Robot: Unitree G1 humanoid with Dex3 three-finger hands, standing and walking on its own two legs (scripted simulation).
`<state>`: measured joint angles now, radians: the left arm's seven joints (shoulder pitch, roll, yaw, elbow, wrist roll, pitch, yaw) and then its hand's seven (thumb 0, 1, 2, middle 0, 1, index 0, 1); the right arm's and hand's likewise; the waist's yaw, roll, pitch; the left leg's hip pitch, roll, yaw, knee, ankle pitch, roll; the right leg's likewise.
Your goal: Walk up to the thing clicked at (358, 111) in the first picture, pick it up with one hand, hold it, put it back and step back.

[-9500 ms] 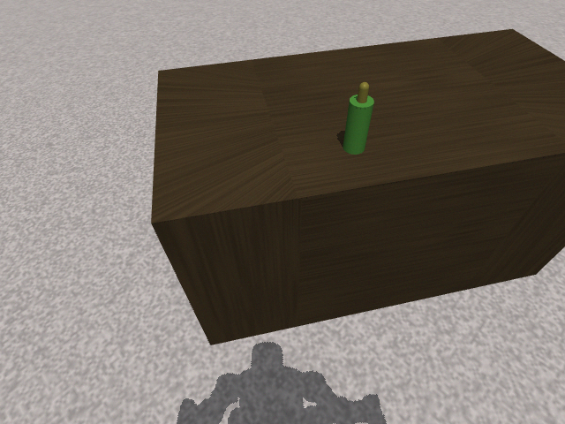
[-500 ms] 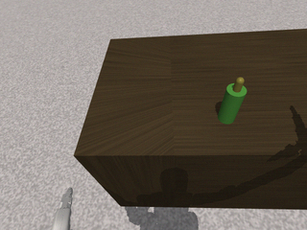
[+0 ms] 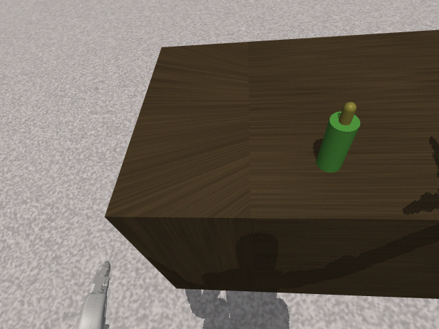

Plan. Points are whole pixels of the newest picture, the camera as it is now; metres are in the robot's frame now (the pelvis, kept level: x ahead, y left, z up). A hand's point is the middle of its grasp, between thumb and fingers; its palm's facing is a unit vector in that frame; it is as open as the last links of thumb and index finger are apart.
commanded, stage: go down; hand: right
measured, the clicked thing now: (338, 137) +0.49 -0.19 +0.04
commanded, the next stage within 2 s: approach in 1.06 s
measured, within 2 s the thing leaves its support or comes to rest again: neither
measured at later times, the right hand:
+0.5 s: hand out of the picture +0.40 -0.38 +0.13, palm faces +0.16 +0.99 +0.03, open 17.5 cm
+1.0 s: hand out of the picture +0.41 -0.38 +0.13, palm faces +0.16 +0.99 +0.03, open 17.4 cm
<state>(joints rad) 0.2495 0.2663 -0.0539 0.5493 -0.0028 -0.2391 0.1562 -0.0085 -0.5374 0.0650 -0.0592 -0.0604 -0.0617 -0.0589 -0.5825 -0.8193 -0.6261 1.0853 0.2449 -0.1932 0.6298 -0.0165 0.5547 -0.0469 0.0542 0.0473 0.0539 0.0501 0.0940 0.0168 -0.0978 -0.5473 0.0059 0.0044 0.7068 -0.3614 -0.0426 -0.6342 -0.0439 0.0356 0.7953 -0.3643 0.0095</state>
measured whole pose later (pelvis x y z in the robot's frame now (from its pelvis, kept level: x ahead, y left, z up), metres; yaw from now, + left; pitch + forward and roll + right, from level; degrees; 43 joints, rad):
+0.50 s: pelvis +0.00 +0.00 -0.01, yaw +0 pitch +14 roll +3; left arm 0.27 0.27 -0.07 0.48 0.01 -0.24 0.15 -0.01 -0.53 0.06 -0.06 -0.06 -0.06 -0.05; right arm -0.71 -0.91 -0.64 1.19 0.19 -0.18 0.62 -0.02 0.54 -0.05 0.06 0.05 0.06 0.05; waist 0.12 0.01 -0.10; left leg -0.63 0.00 0.01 0.75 -0.37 -0.04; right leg -0.72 -0.05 0.04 0.86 -0.38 0.01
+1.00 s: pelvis +0.00 +0.00 -0.01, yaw +0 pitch +14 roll +3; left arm 0.30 0.27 -0.07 0.43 0.01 -0.23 0.14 -0.01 -0.54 0.06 -0.06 -0.05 -0.06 -0.05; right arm -0.70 -0.90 -0.65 1.17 0.19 -0.17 0.62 -0.02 0.52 -0.05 0.06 0.05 0.06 0.05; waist 0.12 0.02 -0.11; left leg -0.63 0.00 0.01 0.77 -0.38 -0.04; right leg -0.73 -0.05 0.05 0.87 -0.39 0.01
